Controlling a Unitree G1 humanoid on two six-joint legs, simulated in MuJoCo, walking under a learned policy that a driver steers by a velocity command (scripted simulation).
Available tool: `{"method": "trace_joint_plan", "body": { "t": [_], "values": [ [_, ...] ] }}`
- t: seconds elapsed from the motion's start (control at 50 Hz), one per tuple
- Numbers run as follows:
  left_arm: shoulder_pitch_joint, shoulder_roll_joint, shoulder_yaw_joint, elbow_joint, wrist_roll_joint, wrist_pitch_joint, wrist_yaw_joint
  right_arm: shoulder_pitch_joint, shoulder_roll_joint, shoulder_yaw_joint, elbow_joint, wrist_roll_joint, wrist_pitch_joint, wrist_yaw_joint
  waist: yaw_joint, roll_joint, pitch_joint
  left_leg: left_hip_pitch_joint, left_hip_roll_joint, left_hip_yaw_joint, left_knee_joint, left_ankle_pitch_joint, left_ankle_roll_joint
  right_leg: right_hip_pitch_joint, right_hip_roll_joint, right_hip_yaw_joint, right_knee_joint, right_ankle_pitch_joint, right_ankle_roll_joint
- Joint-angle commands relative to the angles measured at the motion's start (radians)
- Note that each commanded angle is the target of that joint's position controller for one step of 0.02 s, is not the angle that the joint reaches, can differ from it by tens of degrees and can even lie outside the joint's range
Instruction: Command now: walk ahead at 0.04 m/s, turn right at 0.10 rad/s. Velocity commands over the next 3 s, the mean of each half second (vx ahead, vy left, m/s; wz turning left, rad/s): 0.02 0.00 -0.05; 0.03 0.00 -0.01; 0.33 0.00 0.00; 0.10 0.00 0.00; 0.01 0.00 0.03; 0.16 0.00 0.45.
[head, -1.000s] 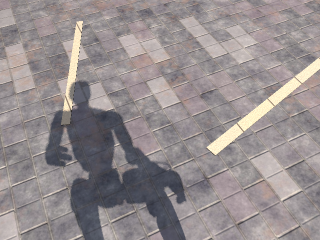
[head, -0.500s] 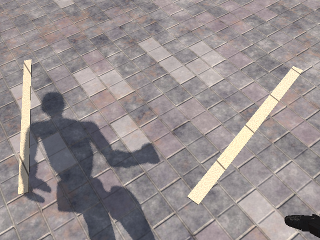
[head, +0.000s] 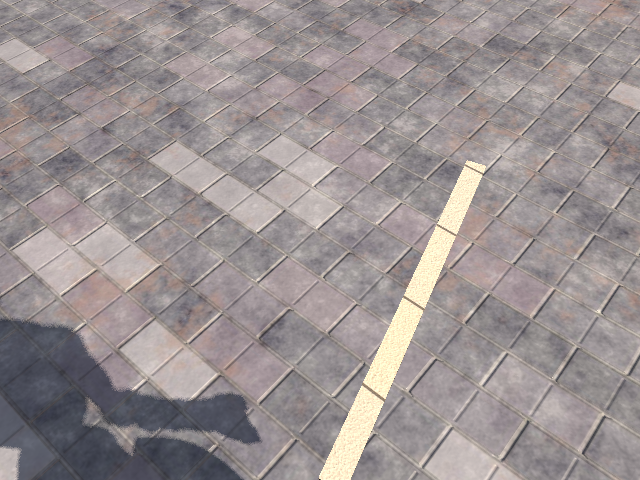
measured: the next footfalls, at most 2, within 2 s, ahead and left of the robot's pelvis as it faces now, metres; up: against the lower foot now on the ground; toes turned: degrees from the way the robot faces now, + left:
right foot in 1.56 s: +0.45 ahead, -0.11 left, +0.00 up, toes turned +0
left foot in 1.88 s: +0.41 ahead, +0.11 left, +0.00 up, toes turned +2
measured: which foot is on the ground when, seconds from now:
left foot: down 0.00-1.00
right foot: down 0.00-1.00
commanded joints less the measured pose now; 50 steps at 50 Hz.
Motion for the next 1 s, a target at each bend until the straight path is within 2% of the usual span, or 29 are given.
{"method": "trace_joint_plan", "body": {
  "t": [0.02, 0.06, 0.12, 0.32, 0.56, 0.88, 0.9, 0.92, 0.96, 1.0],
  "values": [
    [0.000, 0.098, 0.024, -0.048, 0.013, -0.020, -0.004, -0.052, -0.097, -0.018, -0.066, -0.013, -0.020, 0.003, 0.005, -0.104, -0.057, 0.053, 0.046, -0.051, -0.077, -0.152, -0.025, -0.037, -0.073, 0.091, -0.165, -0.186, -0.089],
    [-0.012, 0.097, 0.022, -0.043, 0.012, -0.037, -0.007, -0.034, -0.102, -0.019, -0.048, -0.008, -0.015, -0.003, 0.001, -0.103, -0.034, 0.065, 0.051, -0.053, -0.060, -0.097, -0.012, -0.051, -0.059, 0.078, -0.159, -0.112, -0.059],
    [0.018, 0.101, 0.022, -0.028, 0.001, -0.051, -0.004, -0.019, -0.103, -0.018, -0.028, -0.005, -0.017, -0.006, 0.007, -0.062, -0.051, 0.068, 0.057, -0.057, -0.054, -0.027, 0.001, -0.008, -0.052, 0.067, -0.114, 0.030, -0.049],
    [0.032, 0.084, 0.019, 0.013, -0.005, -0.051, 0.001, -0.020, -0.107, -0.018, 0.041, 0.007, -0.006, -0.021, 0.010, -0.010, -0.082, 0.123, 0.066, -0.058, -0.027, 0.110, -0.004, 0.039, -0.027, 0.040, -0.087, 0.194, -0.046],
    [0.048, 0.075, 0.020, 0.118, -0.009, -0.057, 0.008, -0.033, -0.111, -0.024, 0.135, 0.011, 0.013, -0.043, 0.006, -0.012, -0.065, 0.154, 0.065, -0.057, -0.037, 0.119, -0.004, 0.050, -0.012, 0.015, -0.116, 0.205, -0.037],
    [0.073, 0.058, 0.007, 0.262, -0.011, -0.060, 0.015, -0.008, -0.096, -0.026, 0.232, 0.013, 0.019, -0.055, 0.008, -0.007, -0.031, 0.150, 0.054, -0.052, -0.066, 0.068, -0.003, 0.037, 0.001, -0.011, -0.153, 0.122, -0.030],
    [0.094, 0.050, 0.005, 0.279, -0.013, -0.059, 0.015, 0.011, -0.087, -0.024, 0.245, 0.013, 0.020, -0.056, 0.010, -0.009, -0.052, 0.157, 0.040, -0.039, -0.065, -0.042, -0.001, 0.045, 0.011, -0.021, -0.159, 0.016, -0.035],
    [0.100, 0.059, 0.009, 0.285, -0.019, -0.056, 0.017, 0.018, -0.094, -0.028, 0.251, 0.020, 0.022, -0.058, 0.012, -0.012, -0.034, 0.134, 0.021, -0.024, -0.050, -0.218, 0.007, 0.022, 0.022, -0.026, -0.156, -0.154, -0.051],
    [0.093, 0.080, 0.015, 0.275, -0.026, -0.059, 0.020, 0.012, -0.103, -0.032, 0.244, 0.024, 0.015, -0.059, 0.019, -0.021, 0.048, 0.032, 0.018, -0.038, -0.035, -0.480, 0.030, -0.055, 0.005, 0.013, -0.170, -0.435, -0.093],
    [0.126, 0.086, 0.018, 0.280, -0.035, -0.081, 0.017, 0.003, -0.086, -0.029, 0.230, 0.029, -0.014, -0.052, 0.033, -0.047, 0.097, -0.037, 0.026, -0.050, 0.004, -0.482, 0.041, -0.064, -0.051, 0.096, -0.207, -0.504, -0.136]
  ]
}}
